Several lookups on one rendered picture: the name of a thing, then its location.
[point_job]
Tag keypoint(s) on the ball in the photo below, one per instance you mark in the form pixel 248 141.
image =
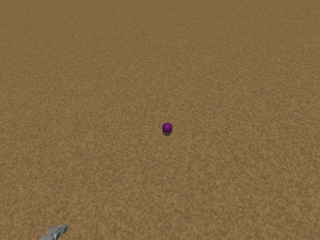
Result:
pixel 167 127

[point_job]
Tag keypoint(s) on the left robot hand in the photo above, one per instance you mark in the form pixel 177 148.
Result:
pixel 55 232

